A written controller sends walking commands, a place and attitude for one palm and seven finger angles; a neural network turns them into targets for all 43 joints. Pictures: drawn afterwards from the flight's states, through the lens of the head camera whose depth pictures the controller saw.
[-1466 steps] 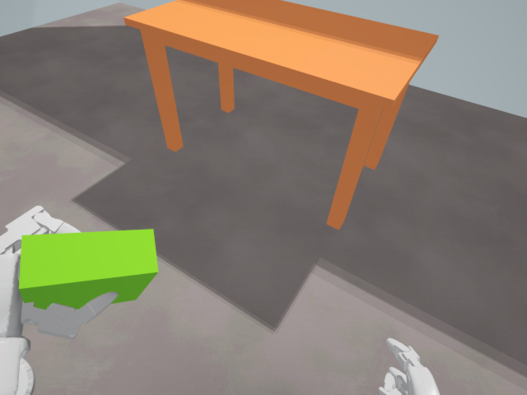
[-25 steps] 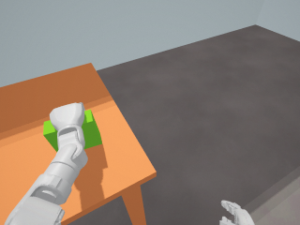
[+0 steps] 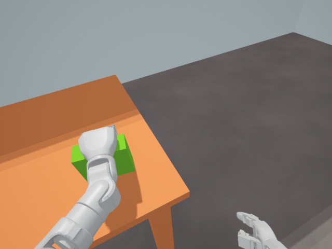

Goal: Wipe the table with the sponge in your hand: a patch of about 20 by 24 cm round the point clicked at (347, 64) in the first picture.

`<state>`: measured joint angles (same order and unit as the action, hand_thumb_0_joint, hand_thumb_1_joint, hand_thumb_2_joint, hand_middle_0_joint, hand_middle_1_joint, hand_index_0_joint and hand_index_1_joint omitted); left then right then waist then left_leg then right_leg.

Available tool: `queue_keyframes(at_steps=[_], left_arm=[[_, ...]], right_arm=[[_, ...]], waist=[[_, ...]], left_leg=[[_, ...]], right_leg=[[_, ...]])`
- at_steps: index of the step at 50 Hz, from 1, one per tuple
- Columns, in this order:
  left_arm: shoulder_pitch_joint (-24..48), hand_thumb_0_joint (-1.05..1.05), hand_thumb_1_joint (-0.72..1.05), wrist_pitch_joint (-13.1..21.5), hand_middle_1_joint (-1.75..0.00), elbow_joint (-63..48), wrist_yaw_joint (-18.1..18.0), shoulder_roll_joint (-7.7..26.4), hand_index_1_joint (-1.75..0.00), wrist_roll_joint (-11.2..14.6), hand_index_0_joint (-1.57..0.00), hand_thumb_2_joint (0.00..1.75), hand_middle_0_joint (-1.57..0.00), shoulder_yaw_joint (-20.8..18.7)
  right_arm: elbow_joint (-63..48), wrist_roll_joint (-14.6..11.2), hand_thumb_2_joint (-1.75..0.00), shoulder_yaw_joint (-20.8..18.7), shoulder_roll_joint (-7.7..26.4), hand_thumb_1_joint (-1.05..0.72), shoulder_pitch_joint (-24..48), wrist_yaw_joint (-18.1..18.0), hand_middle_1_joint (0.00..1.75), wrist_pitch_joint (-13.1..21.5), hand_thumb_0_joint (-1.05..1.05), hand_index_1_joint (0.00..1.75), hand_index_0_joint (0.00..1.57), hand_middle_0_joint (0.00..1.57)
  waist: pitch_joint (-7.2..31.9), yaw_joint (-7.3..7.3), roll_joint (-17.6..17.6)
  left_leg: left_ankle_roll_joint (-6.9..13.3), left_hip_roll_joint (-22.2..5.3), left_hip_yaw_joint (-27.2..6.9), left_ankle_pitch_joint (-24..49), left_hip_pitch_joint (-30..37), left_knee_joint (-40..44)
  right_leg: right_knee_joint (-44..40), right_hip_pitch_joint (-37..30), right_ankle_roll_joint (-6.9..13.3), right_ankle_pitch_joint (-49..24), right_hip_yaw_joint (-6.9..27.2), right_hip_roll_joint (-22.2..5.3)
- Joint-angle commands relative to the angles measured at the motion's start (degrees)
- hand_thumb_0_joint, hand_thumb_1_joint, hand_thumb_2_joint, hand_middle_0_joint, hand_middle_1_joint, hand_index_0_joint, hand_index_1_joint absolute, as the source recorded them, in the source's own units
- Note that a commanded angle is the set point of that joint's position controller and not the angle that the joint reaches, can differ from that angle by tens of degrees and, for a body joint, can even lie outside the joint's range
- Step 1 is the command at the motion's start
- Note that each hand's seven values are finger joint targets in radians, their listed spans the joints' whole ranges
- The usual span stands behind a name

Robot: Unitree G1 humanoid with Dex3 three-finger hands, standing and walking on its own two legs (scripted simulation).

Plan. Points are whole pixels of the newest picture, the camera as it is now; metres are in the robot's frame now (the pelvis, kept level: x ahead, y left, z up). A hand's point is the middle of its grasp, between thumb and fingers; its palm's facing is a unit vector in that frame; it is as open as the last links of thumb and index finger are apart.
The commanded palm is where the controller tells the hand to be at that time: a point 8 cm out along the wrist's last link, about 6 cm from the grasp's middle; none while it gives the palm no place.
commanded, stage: wipe back along the third lane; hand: left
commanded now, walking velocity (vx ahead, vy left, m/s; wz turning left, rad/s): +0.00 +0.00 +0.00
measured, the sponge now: (107, 163) +0.33 +0.21 +0.02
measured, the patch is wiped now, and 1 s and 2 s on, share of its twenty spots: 0.95 0.95 0.95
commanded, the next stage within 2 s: slide back across to the middle lane in 0.72 s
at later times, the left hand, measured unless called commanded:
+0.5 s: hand (117, 170) +0.28 +0.16 +0.07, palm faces +0.08 -0.05 -1.00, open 9.3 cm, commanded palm +0.22 +0.14 +0.10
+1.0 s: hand (121, 183) +0.24 +0.14 +0.07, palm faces +0.06 -0.11 -0.99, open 9.3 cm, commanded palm +0.19 +0.15 +0.11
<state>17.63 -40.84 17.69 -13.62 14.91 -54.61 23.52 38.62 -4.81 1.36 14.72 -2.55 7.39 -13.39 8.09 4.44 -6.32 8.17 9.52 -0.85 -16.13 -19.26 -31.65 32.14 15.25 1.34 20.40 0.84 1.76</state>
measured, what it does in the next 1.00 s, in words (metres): shifts its weight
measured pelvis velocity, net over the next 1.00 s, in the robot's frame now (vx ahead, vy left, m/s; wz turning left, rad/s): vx -0.01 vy -0.11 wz -0.08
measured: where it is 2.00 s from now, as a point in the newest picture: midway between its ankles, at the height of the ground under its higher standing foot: outside the picture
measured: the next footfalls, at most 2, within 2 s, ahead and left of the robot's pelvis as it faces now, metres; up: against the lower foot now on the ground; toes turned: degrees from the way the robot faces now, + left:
none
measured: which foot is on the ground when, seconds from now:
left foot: down 0.00-1.00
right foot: down 0.00-1.00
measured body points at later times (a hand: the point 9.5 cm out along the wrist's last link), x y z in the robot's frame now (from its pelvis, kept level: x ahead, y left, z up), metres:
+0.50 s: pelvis -0.02 -0.05 +0.00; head -0.06 -0.09 +0.45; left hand +0.27 +0.16 +0.12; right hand +0.21 -0.25 -0.08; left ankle -0.01 +0.00 -0.73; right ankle -0.05 -0.13 -0.73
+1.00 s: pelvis -0.01 -0.11 +0.01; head -0.06 -0.16 +0.45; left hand +0.24 +0.14 +0.13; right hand +0.21 -0.34 -0.07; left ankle -0.01 +0.00 -0.73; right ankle -0.05 -0.14 -0.73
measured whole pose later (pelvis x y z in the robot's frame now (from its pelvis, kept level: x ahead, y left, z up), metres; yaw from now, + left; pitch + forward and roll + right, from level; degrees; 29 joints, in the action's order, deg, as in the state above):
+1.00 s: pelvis -0.01 -0.11 +0.01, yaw -4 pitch -1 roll +2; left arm -5.8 -36.2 0.2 -9.9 21.7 -49.5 10.4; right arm 38.5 -5.1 2.0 16.0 0.6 2.4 -10.6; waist 5.5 3.1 -5.5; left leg 1.4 2.6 0.6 -15.1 -11.0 -27.7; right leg 27.4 7.9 7.9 17.2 2.8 8.3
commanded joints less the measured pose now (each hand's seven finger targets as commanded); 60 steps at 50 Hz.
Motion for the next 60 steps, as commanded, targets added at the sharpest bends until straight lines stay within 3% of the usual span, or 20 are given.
queue_keyframes(at_steps=[1, 4, 6, 9, 10, 12, 14, 15, 19, 20, 22, 24, 32, 33, 39, 41, 44, 48, 54, 60], left_arm=[[4.04, 0.0, 0.1, -1.25, -1.6, -5.95, 3.89, -8.02, -1.6, 6.18, -1.2, 1.3, -1.2, 1.86], [0.88, 0.0, 0.1, -1.82, -1.6, -7.03, 3.97, -6.58, -1.6, 6.03, -1.2, 1.3, -1.2, 0.59], [-0.4, 0.0, 0.1, -1.81, -1.6, -7.53, 4.14, -7.61, -1.6, 6.12, -1.2, 1.3, -1.2, 1.7], [-1.98, 0.0, 0.1, -2.07, -1.6, -9.0, 4.07, -5.98, -1.6, 6.05, -1.2, 1.3, -1.2, 0.2], [-1.75, 0.0, 0.1, -1.98, -1.6, -10.04, 4.14, -7.23, -1.6, 6.28, -1.2, 1.3, -1.2, 1.51], [-3.28, 0.0, 0.1, -1.96, -1.6, -9.68, 4.08, -5.93, -1.6, 6.21, -1.2, 1.3, -1.2, 0.18], [-4.09, 0.0, 0.1, -1.71, -1.6, -10.71, 3.95, -3.77, -1.6, 5.73, -1.2, 1.3, -1.2, -1.59], [-3.79, 0.0, 0.1, -1.54, -1.6, -11.4, 4.04, -5.72, -1.6, 5.91, -1.2, 1.3, -1.2, 0.19], [-3.62, 0.0, 0.1, -1.28, -1.6, -11.11, 4.13, -2.37, -1.6, 5.17, -1.2, 1.3, -1.2, -2.33], [-2.2, 0.0, 0.1, -1.16, -1.6, -11.53, 4.34, -4.48, -1.6, 5.25, -1.2, 1.3, -1.2, -0.07], [-3.79, 0.0, 0.1, -1.04, -1.6, -10.67, 4.18, -2.98, -1.6, 5.16, -1.2, 1.3, -1.2, -1.77], [-5.35, 0.0, 0.1, -1.33, -1.6, -10.76, 4.01, -0.41, -1.6, 5.1, -1.2, 1.3, -1.2, -4.2], [-14.96, 0.0, 0.1, -0.44, -1.6, -15.26, 5.26, -0.29, -1.6, 6.85, -1.2, 1.3, -1.2, -4.42], [-18.01, 0.0, 0.1, -0.06, -1.6, -16.06, 5.21, 1.11, -1.6, 7.41, -1.2, 1.3, -1.2, -6.29], [-15.45, 0.0, 0.1, 0.45, -1.6, -17.41, 5.2, 4.89, -1.6, 6.46, -1.2, 1.3, -1.2, -9.36], [-15.57, 0.0, 0.1, 0.89, -1.6, -16.68, 5.21, 4.98, -1.6, 6.57, -1.2, 1.3, -1.2, -9.51], [-17.7, 0.0, 0.1, 2.49, -1.6, -20.7, 5.19, 9.87, -1.6, 6.61, -1.2, 1.3, -1.2, -14.5], [-23.9, 0.0, 0.1, 4.48, -1.6, -22.9, 5.32, 12.21, -1.6, 7.38, -1.2, 1.3, -1.2, -17.3], [-23.53, 0.0, 0.1, 6.63, -1.6, -26.03, 5.54, 20.12, -1.6, 6.65, -1.2, 1.3, -1.2, -24.36], [-27.39, 0.0, 0.1, 9.44, -1.6, -24.61, 6.28, 23.02, -1.6, 6.91, -1.2, 1.3, -1.2, -28.35]], right_arm=[[-9.61, -0.8, -0.9, -2.6, 6.68, -0.9, 12.6, 0.32, 0.3, 3.19, 0.0, 0.3, 0.2, 0.2], [-9.75, -0.72, -0.9, -2.6, 7.13, -0.9, 13.32, 0.68, 0.3, 3.26, 0.0, 0.3, 0.2, 0.2], [-9.91, -1.0, -0.9, -2.53, 6.7, -0.9, 13.44, 0.86, 0.3, 3.23, 0.0, 0.3, 0.2, 0.2], [-10.34, -0.98, -0.9, -2.35, 6.9, -0.9, 14.21, 0.82, 0.3, 3.08, 0.0, 0.3, 0.2, 0.2], [-10.7, -1.21, -0.9, -2.25, 6.48, -0.9, 14.28, 0.75, 0.3, 3.05, 0.0, 0.3, 0.2, 0.2], [-10.67, -1.31, -0.9, -2.1, 6.46, -0.9, 14.58, 0.41, 0.3, 3.13, 0.0, 0.3, 0.2, 0.2], [-10.74, -1.14, -0.9, -2.04, 6.79, -0.9, 15.14, 0.03, 0.3, 2.93, 0.0, 0.3, 0.2, 0.2], [-11.01, -1.27, -0.9, -1.91, 6.26, -0.9, 15.13, -0.04, 0.3, 2.99, 0.0, 0.3, 0.2, 0.2], [-10.77, -1.32, -0.9, -1.48, 6.5, -0.9, 16.03, -1.2, 0.3, 2.76, 0.0, 0.3, 0.2, 0.2], [-10.96, -1.49, -0.9, -1.32, 6.04, -0.9, 15.97, -1.44, 0.3, 2.78, 0.0, 0.3, 0.2, 0.2], [-11.0, -1.49, -0.9, -1.32, 6.02, -0.9, 16.23, -1.91, 0.3, 3.05, 0.0, 0.3, 0.2, 0.2], [-10.79, -1.39, -0.9, -1.46, 6.35, -0.9, 16.63, -2.11, 0.3, 3.09, 0.0, 0.3, 0.2, 0.2], [-11.54, -1.59, -0.9, -1.06, 5.6, -0.9, 18.19, -2.38, 0.3, 3.66, 0.0, 0.3, 0.2, 0.2], [-11.63, -1.62, -0.9, -1.08, 5.56, -0.9, 18.29, -2.37, 0.3, 3.89, 0.0, 0.3, 0.2, 0.2], [-10.68, -1.34, -0.9, -1.12, 6.21, -0.9, 18.09, -3.85, 0.3, 4.52, 0.0, 0.3, 0.2, 0.2], [-10.5, -1.18, -0.9, -0.95, 6.05, -0.9, 17.9, -4.37, 0.3, 4.97, 0.0, 0.3, 0.2, 0.2], [-10.6, -0.81, -0.9, -1.2, 6.19, -0.9, 18.02, -4.91, 0.3, 5.37, 0.0, 0.3, 0.2, 0.2], [-10.59, -0.69, -0.9, -0.78, 5.61, -0.9, 17.71, -5.34, 0.3, 6.31, 0.0, 0.3, 0.2, 0.2], [-9.68, -0.11, -0.9, -0.97, 6.23, -0.9, 17.43, -6.79, 0.3, 7.17, 0.0, 0.3, 0.2, 0.2], [-9.24, 0.22, -0.9, -1.24, 6.24, -0.9, 16.59, -8.1, 0.3, 8.41, 0.0, 0.3, 0.2, 0.2]], waist=[[7.18, -1.56, 10.29], [7.89, -0.57, 9.71], [7.2, -1.17, 11.21], [5.98, -0.42, 9.84], [6.01, -0.85, 9.67], [5.26, -0.74, 11.24], [4.48, -0.22, 9.36], [4.61, -0.75, 10.07], [1.78, -0.73, 9.52], [1.36, -1.47, 9.39], [2.12, -0.84, 9.64], [2.99, -0.39, 10.85], [0.89, -0.5, 12.26], [1.39, 0.1, 13.06], [0.36, -0.51, 11.88], [0.02, -0.81, 12.11], [4.24, 0.24, 10.89], [2.48, 0.38, 11.34], [0.99, 0.62, 8.8], [-0.04, 0.92, 8.92]], left_leg=[[-10.98, -13.44, -14.93, 25.86, 14.72, 4.28], [-11.65, -13.31, -14.36, 25.27, 13.57, 4.05], [-10.56, -13.18, -13.63, 24.75, 13.29, 3.59], [-10.52, -12.98, -13.02, 21.31, 11.19, 4.36], [-10.06, -12.76, -12.7, 20.58, 11.28, 4.32], [-9.44, -12.23, -11.15, 18.57, 10.07, 4.45], [-9.72, -12.24, -11.11, 16.36, 9.1, 5.07], [-9.11, -11.78, -10.46, 15.46, 8.99, 4.9], [-7.85, -10.59, -7.8, 10.18, 6.4, 5.93], [-7.31, -10.36, -7.56, 9.14, 6.58, 5.98], [-6.56, -9.74, -6.36, 8.58, 6.27, 5.95], [-6.02, -9.1, -5.31, 8.96, 5.49, 5.93], [-4.74, -7.45, -2.68, 11.93, 4.08, 5.25], [-4.78, -7.35, -2.39, 12.39, 3.47, 5.27], [-4.76, -6.93, -1.82, 11.1, 3.52, 6.03], [-4.61, -6.49, -1.15, 11.13, 3.36, 5.48], [-4.82, -6.14, -0.96, 12.37, 3.91, 5.18], [-5.06, -5.74, -0.67, 11.56, 2.93, 4.89], [-5.11, -5.28, -1.08, 8.07, 2.07, 4.57], [-4.71, -4.85, -2.12, 6.04, 0.25, 3.8]], right_leg=[[0.08, 6.95, 1.08, -9.36, -2.36, 2.2], [0.35, 5.89, 1.4, -10.21, -2.18, 2.42], [0.32, 5.53, 1.24, -10.56, -2.36, 2.4], [0.28, 4.57, 1.59, -10.66, -2.35, 2.61], [0.22, 4.23, 1.44, -10.74, -2.55, 2.42], [-0.67, 3.01, 1.62, -11.19, -2.38, 2.59], [-0.67, 2.94, 1.92, -10.6, -1.91, 2.8], [-0.8, 2.27, 1.82, -10.73, -2.22, 2.61], [-2.88, 1.11, 2.42, -9.58, -0.76, 2.86], [-3.04, 1.08, 2.21, -9.14, -1.07, 2.54], [-3.83, -0.28, 2.3, -9.26, -0.41, 2.5], [-4.77, -2.68, 2.45, -11.05, 1.03, 2.55], [-6.61, -8.97, 1.63, -22.46, 4.4, 1.49], [-6.59, -10.74, 1.42, -24.58, 5.13, 1.3], [-8.25, -10.78, 1.0, -24.4, 7.8, 1.23], [-8.48, -11.55, 0.55, -27.3, 8.72, 0.75], [-7.56, -15.71, 0.09, -33.66, 10.79, -0.12], [-6.96, -17.57, -1.2, -42.88, 12.54, -1.57], [-8.2, -17.42, -2.31, -39.41, 15.62, -2.1], [-9.28, -16.05, -4.56, -32.47, 16.5, -2.06]])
